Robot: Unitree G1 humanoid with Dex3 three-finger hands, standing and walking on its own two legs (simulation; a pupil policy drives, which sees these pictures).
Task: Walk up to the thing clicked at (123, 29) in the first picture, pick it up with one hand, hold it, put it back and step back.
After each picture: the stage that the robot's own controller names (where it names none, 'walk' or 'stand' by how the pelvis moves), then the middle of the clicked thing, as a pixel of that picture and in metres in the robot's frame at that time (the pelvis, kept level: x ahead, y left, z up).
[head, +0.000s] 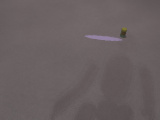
stand; (123, 32) +1.71 -0.51 -0.72
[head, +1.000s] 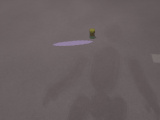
walk; (92, 33) +1.63 -0.02 -0.70
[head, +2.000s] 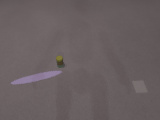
walk; (59, 61) +1.07 +0.28 -0.71
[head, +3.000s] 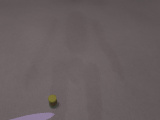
walk; (52, 101) +0.65 +0.21 -0.70
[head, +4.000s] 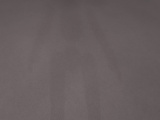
walk; out of the picture +0.40 +0.18 -0.69
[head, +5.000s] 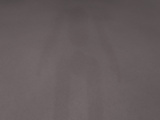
stand; out of the picture +0.34 +0.17 -0.72
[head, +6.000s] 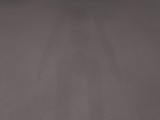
stand; out of the picture +0.36 +0.16 -0.73
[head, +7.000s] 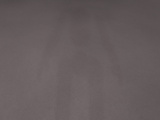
stand; out of the picture +0.36 +0.17 -0.73
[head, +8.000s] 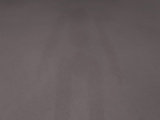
stand; out of the picture +0.35 +0.17 -0.73
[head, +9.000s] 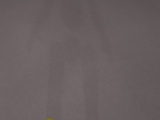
go down; out of the picture +0.37 +0.17 -0.68
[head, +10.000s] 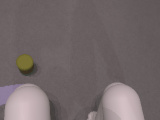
go down; (25, 65) +0.44 +0.20 -0.30
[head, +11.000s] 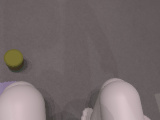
close in; (15, 61) +0.43 +0.21 -0.27
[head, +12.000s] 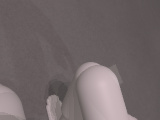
close; out of the picture +0.43 +0.25 -0.23
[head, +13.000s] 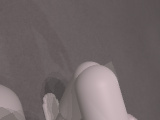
close; out of the picture +0.42 +0.25 -0.23
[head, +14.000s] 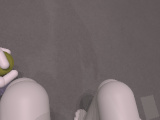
lift; out of the picture +0.36 +0.25 -0.13
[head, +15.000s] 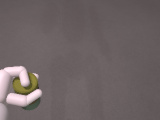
hold; (28, 92) +0.32 +0.17 +0.02
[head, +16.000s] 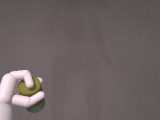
hold; (32, 95) +0.32 +0.17 +0.01
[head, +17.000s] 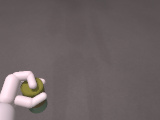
hold; (35, 96) +0.32 +0.16 +0.00
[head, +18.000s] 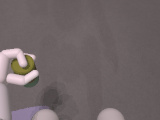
crouch; (26, 72) +0.40 +0.18 -0.07
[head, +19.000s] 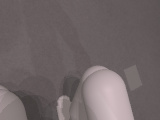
lower; out of the picture +0.44 +0.26 -0.21
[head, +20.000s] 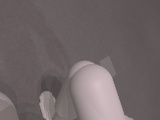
lower; out of the picture +0.44 +0.28 -0.23
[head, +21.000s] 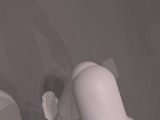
lower; out of the picture +0.45 +0.28 -0.23
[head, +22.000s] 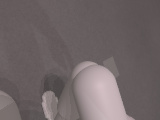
lower; out of the picture +0.45 +0.28 -0.23
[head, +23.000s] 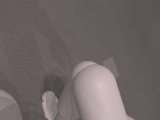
loosen; out of the picture +0.44 +0.26 -0.23
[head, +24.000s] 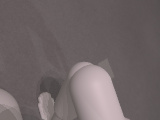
withdraw; out of the picture +0.44 +0.25 -0.24
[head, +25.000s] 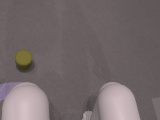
walk; (23, 61) +0.45 +0.20 -0.29
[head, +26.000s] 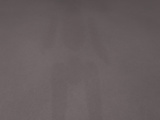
stand; out of the picture +0.38 +0.14 -0.65
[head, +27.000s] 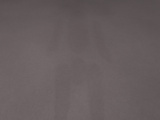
stand; out of the picture +0.40 +0.15 -0.67
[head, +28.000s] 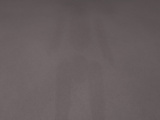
stand; out of the picture +0.39 +0.14 -0.67
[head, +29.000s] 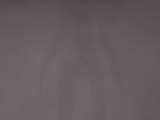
stand; out of the picture +0.41 +0.14 -0.72
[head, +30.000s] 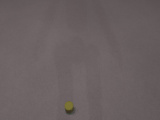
walk; (69, 108) +0.49 +0.11 -0.71
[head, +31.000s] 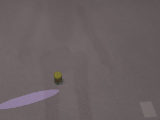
walk; (57, 78) +0.75 +0.15 -0.70
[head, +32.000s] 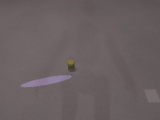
stand; (71, 65) +1.05 +0.19 -0.71
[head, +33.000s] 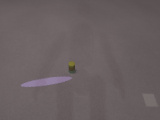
stand; (71, 67) +1.06 +0.12 -0.72
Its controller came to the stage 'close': yes
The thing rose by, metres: 0.72
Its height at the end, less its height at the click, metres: +0.00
